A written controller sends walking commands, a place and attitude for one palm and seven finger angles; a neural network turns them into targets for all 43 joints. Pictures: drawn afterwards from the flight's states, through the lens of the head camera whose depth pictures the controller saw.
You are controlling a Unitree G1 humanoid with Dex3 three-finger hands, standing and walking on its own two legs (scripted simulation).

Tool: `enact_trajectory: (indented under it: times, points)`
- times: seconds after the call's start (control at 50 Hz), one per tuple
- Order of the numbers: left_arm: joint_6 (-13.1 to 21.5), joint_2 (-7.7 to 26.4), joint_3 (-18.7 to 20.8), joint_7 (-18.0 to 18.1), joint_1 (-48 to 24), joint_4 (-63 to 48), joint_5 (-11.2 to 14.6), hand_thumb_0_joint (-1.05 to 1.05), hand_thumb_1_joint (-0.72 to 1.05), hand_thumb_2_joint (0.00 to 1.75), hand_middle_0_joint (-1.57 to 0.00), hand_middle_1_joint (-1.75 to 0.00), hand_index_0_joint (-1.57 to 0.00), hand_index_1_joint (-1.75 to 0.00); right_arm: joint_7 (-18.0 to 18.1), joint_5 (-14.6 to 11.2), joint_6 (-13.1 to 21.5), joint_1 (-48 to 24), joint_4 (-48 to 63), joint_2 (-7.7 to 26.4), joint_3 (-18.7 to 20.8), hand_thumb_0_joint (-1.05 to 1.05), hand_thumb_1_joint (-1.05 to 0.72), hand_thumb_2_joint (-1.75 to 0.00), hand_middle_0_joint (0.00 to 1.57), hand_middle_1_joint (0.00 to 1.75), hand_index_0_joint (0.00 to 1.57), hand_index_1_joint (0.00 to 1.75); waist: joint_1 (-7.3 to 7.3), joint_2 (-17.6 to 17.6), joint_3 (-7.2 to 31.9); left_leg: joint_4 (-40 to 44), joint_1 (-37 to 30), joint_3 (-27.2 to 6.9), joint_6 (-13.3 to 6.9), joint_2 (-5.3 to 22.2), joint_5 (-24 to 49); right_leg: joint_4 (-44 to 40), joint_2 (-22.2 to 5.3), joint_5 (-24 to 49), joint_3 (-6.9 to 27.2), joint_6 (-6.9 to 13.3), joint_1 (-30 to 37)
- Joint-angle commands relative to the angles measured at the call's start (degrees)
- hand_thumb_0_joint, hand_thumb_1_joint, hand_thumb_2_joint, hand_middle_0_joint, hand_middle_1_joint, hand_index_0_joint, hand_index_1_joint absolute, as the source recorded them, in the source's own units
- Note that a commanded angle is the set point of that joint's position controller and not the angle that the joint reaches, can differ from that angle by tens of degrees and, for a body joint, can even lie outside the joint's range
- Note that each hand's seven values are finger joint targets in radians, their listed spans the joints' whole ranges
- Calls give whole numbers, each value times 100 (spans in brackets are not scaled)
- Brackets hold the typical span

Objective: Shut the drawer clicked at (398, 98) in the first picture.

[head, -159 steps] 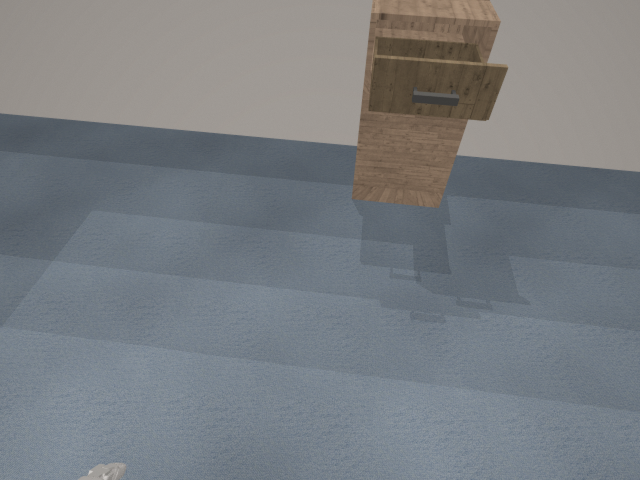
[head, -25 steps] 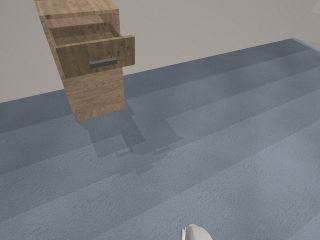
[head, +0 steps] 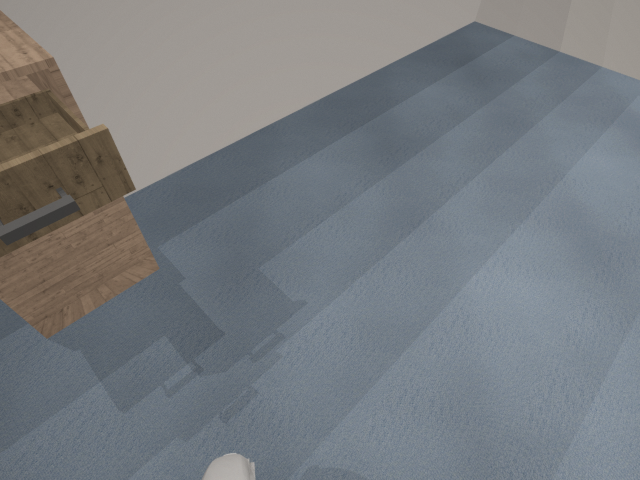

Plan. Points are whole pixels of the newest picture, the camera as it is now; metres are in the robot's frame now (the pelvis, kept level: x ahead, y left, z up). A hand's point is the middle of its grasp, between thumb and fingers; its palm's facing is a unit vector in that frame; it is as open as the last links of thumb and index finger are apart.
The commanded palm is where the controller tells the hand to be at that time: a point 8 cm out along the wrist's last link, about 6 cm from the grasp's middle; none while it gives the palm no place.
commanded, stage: walk to a spot facing it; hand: left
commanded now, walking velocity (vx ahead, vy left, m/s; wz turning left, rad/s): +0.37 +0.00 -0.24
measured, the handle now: (35, 212) +0.56 +0.52 -0.05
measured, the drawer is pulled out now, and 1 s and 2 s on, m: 0.30 0.30 0.30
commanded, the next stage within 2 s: turn to face it in 0.50 s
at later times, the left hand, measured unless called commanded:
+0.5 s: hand (174, 400) +0.27 +0.23 -0.17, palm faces -0.15 -0.98 -0.14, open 7.4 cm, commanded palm none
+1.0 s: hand (254, 297) +0.45 +0.12 -0.16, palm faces -0.19 -0.97 -0.14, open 7.4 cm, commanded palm none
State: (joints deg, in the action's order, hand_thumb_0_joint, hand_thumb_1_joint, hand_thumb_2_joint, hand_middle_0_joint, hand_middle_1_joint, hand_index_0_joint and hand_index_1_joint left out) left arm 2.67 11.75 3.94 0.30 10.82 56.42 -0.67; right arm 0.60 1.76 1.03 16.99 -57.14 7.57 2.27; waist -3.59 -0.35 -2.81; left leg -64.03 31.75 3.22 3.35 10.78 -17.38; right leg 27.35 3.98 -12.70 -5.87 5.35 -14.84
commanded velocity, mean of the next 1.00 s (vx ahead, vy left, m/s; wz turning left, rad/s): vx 0.10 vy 0.00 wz -0.04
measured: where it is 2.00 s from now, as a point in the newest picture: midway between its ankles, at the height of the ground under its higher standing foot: (327, 476)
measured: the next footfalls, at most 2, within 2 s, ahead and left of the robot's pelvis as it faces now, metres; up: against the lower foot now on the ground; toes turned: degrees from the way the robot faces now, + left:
left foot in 0.22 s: +0.21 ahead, +0.16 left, +0.00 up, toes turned +5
right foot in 0.68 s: +0.35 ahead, -0.13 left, +0.00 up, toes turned -27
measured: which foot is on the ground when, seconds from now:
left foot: up 0.00-0.20, down 0.22-0.68, up 0.70-1.00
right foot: down 0.00-0.22, up 0.24-0.66, down 0.68-1.00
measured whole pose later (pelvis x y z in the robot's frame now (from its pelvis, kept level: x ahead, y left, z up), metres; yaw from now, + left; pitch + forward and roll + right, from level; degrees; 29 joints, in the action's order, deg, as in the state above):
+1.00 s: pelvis +0.28 +0.00 +0.00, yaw -9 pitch -1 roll -1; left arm -0.5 7.2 1.5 1.3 4.3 53.6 -1.3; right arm 0.2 1.3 -3.2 16.5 -58.2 7.5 2.4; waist -3.3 0.2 -2.4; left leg -52.0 23.7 7.2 2.8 6.0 -25.7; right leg 31.4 -5.8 -13.0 -16.8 2.1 -16.9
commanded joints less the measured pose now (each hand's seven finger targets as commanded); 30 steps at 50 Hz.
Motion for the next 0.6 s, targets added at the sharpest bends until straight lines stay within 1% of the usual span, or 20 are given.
enact_trajectory:
  times: [0.0,0.06,0.1,0.12,0.14,0.16,0.18,0.2,0.22,0.24,0.26,0.28,0.3,0.34,0.4,0.42,0.46,0.48,0.56,0.58]
  points:
    - [120,620,96,-26,458,-154,-74,0,90,90,-20,-30,-20,-30,-117,4,69,147,321,443,142,0,-90,-90,20,30,20,30,246,715,-36,1112,-261,66,3,-90,451,-1550,-1467,-165,1423,602,-415]
    - [113,753,99,-43,643,-113,-69,0,90,90,-20,-30,-20,-30,-176,3,146,-439,530,555,122,0,-90,-90,20,30,20,30,422,856,-92,1977,-340,149,-38,-287,476,-1432,-1507,-223,1532,546,-2]
    - [97,833,113,-33,787,-88,-79,0,90,90,-20,-30,-20,-30,-180,-21,210,-709,653,603,126,0,-90,-90,20,30,20,30,496,600,-78,2499,-744,158,-91,-404,314,-1236,-1655,-63,1760,546,107]
    - [82,891,121,-41,773,-86,-65,0,90,90,-20,-30,-20,-30,-173,-28,231,-686,638,642,126,0,-90,-90,20,30,20,30,445,555,-80,2772,-1042,291,-89,-524,363,-1137,-1602,21,1733,492,92]
    - [61,929,139,-41,687,-97,-48,0,90,90,-20,-30,-20,-30,-152,-29,257,-490,589,720,141,0,-90,-90,20,30,20,30,317,510,-46,3149,-1543,349,-93,-603,486,-910,-1504,69,1662,401,-34]
    - [43,878,141,-51,612,-123,-25,0,90,90,-20,-30,-20,-30,-103,-22,291,-80,457,895,178,0,-90,-90,20,30,20,30,109,254,70,3552,-2381,345,-124,-652,513,-309,-1259,284,1489,260,-370]
    - [32,642,115,-89,659,-193,2,0,90,90,-20,-30,-20,-30,-27,25,339,582,283,1325,276,0,-90,-90,20,30,20,30,-168,-525,456,4048,-3557,-561,-379,35,16,1062,-799,329,1166,15,-1074]
    - [44,304,46,-152,792,-301,39,0,90,90,-20,-30,-20,-30,-9,79,333,1217,190,2006,413,0,-90,-90,20,30,20,30,-292,-2052,862,4726,-4369,-2430,-942,1672,-199,2976,-179,-1713,288,-313,-2188]
    - [36,562,83,-110,494,-358,-46,0,90,90,-20,-30,-20,-30,34,57,297,1233,153,1804,338,0,-90,-90,20,30,20,30,-393,-1661,696,5188,-3882,-2893,-1120,1996,-849,4024,-358,-1973,671,-329,-2444]
    - [28,552,126,-141,220,-370,-58,0,90,90,-20,-30,-20,-30,56,18,308,881,236,1560,270,0,-90,-90,20,30,20,30,-240,-1009,195,5254,-3276,-2498,-1123,1842,-842,4492,-638,-1493,777,-325,-2658]
    - [3,483,142,-203,262,-306,-76,0,90,90,-20,-30,-20,-30,55,7,335,513,326,1313,195,0,-90,-90,20,30,20,30,-36,-621,-48,5285,-2928,-1823,-986,1590,-517,4578,-840,-1023,757,-358,-2625]
    - [-53,392,143,-236,395,-229,-102,0,90,90,-20,-30,-20,-30,64,-4,373,284,344,1112,133,0,-90,-90,20,30,20,30,154,-535,-123,5277,-2653,-1203,-804,1332,107,4543,-925,-663,714,-419,-2418]
    - [-111,307,135,-251,599,-159,-105,0,90,90,-20,-30,-20,-30,78,-31,410,127,324,985,109,0,-90,-90,20,30,20,30,317,-631,-77,5173,-2538,-569,-676,1150,842,4480,-978,-427,633,-486,-2248]
    - [-242,187,139,-247,768,-137,-103,0,90,90,-20,-30,-20,-30,103,-58,438,158,291,911,92,0,-90,-90,20,30,20,30,414,-750,33,5080,-2501,102,-719,991,1826,4390,-993,-212,542,-607,-2158]
    - [-336,50,149,-251,496,-261,-110,0,90,90,-20,-30,-20,-30,127,-59,401,357,181,849,162,0,-90,-90,20,30,20,30,349,-645,-103,4928,-2657,619,-812,964,2932,3865,-1031,-77,280,-735,-2353]
    - [-363,-8,143,-259,403,-311,-110,0,90,90,-20,-30,-20,-30,125,-57,384,364,159,904,161,0,-90,-90,20,30,20,30,375,-697,-131,4890,-2701,802,-824,941,3152,3613,-1028,30,216,-762,-2372]
    - [-386,-42,120,-269,122,-420,-94,0,90,90,-20,-30,-20,-30,116,-51,335,343,145,979,193,0,-90,-90,20,30,20,30,313,-850,-200,4755,-2706,1108,-829,906,3298,2818,-1018,104,47,-772,-2197]
    - [-388,-50,110,-272,-76,-484,-91,0,90,90,-20,-30,-20,-30,109,-41,304,393,114,1000,206,0,-90,-90,20,30,20,30,222,-951,-242,4655,-2679,1215,-820,887,3370,2422,-968,79,-49,-753,-2036]
    - [-335,25,113,-263,-330,-604,-93,0,90,90,-20,-30,-20,-30,97,-29,188,392,108,1143,314,0,-90,-90,20,30,20,30,163,-1050,-112,4079,-2884,1389,-772,1000,3621,1493,-693,73,-269,-588,-1397]
    - [-302,76,110,-241,-210,-600,-104,0,90,90,-20,-30,-20,-30,94,-35,167,370,107,1179,326,0,-90,-90,20,30,20,30,244,-1024,-12,3735,-2865,1366,-745,1030,3891,1261,-608,53,-306,-515,-1019]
